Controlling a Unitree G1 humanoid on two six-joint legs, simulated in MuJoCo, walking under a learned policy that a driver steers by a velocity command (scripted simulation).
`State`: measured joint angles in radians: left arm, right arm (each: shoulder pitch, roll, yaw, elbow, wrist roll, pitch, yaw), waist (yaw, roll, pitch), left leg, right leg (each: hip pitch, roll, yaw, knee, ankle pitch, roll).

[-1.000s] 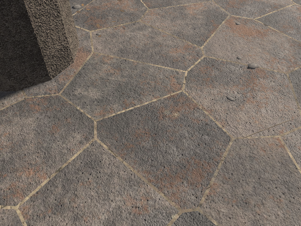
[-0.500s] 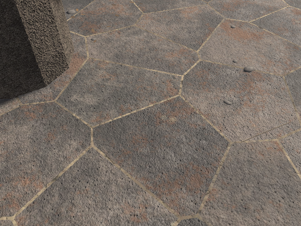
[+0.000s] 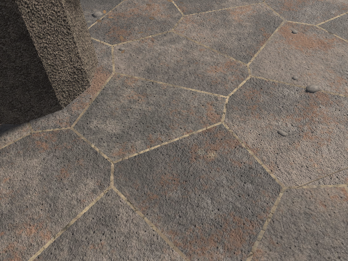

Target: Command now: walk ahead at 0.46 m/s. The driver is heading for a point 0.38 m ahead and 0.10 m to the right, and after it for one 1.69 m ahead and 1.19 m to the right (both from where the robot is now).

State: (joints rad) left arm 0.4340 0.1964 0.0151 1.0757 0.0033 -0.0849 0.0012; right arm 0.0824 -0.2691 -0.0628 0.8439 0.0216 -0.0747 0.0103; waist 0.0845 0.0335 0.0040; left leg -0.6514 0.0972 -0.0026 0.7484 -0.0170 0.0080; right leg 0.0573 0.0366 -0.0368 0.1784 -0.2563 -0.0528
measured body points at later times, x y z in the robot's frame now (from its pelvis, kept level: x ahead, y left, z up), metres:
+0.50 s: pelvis +0.28 +0.05 +0.00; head +0.31 +0.04 +0.45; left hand +0.44 +0.31 -0.12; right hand +0.29 -0.22 -0.14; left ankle +0.27 +0.14 -0.75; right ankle +0.39 -0.12 -0.68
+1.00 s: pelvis +0.40 +0.01 -0.01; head +0.44 -0.03 +0.44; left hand +0.64 +0.22 -0.10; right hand +0.44 -0.31 -0.13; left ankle +0.51 +0.16 -0.70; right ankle +0.44 -0.09 -0.75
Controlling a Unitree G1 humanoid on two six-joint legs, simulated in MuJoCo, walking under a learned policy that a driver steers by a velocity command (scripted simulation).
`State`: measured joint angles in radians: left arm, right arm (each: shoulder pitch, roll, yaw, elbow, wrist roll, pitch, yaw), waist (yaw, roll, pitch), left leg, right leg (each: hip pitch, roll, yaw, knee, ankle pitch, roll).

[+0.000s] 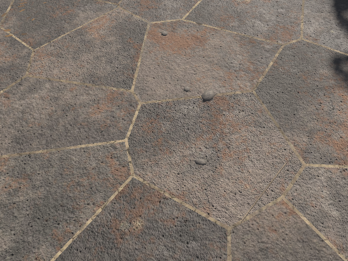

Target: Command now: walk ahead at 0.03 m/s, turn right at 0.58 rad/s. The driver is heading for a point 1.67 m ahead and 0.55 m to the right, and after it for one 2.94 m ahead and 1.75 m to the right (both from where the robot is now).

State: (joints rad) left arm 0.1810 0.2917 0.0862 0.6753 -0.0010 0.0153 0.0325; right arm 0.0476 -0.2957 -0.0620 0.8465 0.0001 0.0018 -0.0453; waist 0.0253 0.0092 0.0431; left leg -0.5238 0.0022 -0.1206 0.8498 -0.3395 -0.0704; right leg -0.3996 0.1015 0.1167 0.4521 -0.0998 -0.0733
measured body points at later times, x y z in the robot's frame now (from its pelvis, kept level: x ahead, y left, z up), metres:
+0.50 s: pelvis +0.02 +0.04 +0.01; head +0.06 +0.04 +0.45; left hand +0.26 +0.25 -0.09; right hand +0.05 -0.27 -0.10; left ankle +0.05 +0.16 -0.74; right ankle -0.01 -0.10 -0.69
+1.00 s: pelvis +0.02 +0.01 +0.00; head +0.04 -0.01 +0.45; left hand +0.32 +0.14 -0.08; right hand -0.01 -0.31 -0.11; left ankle +0.10 +0.12 -0.72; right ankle -0.02 -0.09 -0.74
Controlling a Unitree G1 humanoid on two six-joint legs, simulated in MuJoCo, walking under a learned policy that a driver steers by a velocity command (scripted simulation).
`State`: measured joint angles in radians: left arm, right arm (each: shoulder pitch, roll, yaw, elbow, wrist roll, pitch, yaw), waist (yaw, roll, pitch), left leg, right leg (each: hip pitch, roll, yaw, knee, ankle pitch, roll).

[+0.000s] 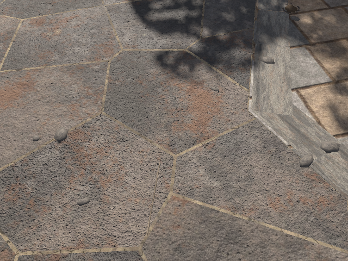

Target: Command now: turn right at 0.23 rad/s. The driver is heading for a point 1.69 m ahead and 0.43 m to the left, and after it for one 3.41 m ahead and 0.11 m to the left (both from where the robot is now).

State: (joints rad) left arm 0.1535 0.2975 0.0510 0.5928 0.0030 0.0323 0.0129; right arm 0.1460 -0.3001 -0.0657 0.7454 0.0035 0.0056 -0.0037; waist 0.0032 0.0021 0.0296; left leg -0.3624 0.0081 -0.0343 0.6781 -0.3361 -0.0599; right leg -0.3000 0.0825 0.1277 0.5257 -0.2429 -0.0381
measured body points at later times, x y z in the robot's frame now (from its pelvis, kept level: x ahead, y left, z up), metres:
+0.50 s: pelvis +0.02 +0.03 +0.00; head +0.03 +0.03 +0.45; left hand +0.15 +0.28 -0.11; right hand +0.16 -0.23 -0.10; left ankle +0.01 +0.14 -0.74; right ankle +0.02 -0.11 -0.74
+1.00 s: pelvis +0.02 +0.04 +0.00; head +0.03 +0.05 +0.45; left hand +0.13 +0.30 -0.13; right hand +0.13 -0.21 -0.12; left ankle +0.01 +0.14 -0.74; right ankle +0.02 -0.11 -0.74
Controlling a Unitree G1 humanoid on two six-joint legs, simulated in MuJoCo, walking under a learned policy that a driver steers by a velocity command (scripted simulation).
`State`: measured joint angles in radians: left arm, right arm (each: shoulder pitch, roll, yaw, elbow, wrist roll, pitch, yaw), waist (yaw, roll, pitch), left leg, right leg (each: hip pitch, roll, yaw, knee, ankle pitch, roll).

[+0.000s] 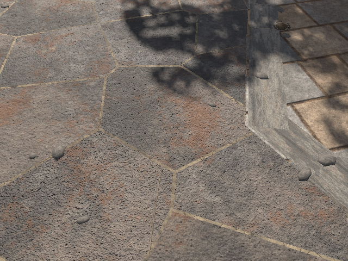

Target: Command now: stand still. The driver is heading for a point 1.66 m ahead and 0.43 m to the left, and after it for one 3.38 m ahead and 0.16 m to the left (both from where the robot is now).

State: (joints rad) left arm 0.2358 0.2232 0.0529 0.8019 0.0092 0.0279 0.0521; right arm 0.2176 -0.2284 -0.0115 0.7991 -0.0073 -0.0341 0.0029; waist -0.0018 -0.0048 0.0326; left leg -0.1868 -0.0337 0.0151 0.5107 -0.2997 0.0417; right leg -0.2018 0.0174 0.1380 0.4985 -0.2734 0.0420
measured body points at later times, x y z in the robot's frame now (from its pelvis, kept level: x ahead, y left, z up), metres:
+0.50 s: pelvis +0.08 -0.06 +0.00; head +0.09 -0.08 +0.45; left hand +0.20 +0.22 -0.11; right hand +0.09 -0.34 -0.15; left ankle -0.02 +0.09 -0.72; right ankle +0.11 -0.16 -0.74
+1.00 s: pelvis +0.34 -0.03 -0.02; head +0.38 -0.03 +0.43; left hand +0.27 +0.24 -0.16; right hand +0.57 -0.26 -0.10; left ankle +0.47 +0.06 -0.74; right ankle +0.11 -0.16 -0.71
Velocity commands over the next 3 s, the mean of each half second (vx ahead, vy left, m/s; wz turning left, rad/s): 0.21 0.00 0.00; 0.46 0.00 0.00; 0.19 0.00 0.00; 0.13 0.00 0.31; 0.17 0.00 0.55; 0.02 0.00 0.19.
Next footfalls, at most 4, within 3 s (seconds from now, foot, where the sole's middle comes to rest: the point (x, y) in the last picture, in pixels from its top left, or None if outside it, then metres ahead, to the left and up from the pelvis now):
0.46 right None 0.14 -0.16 -0.77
0.96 left None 0.51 0.06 -0.77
1.40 right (220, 238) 0.61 -0.16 -0.77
1.92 left None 0.51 0.09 -0.77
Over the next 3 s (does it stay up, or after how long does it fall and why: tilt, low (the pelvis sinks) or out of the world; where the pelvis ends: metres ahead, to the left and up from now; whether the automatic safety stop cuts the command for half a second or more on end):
stays up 0.70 0.08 0.00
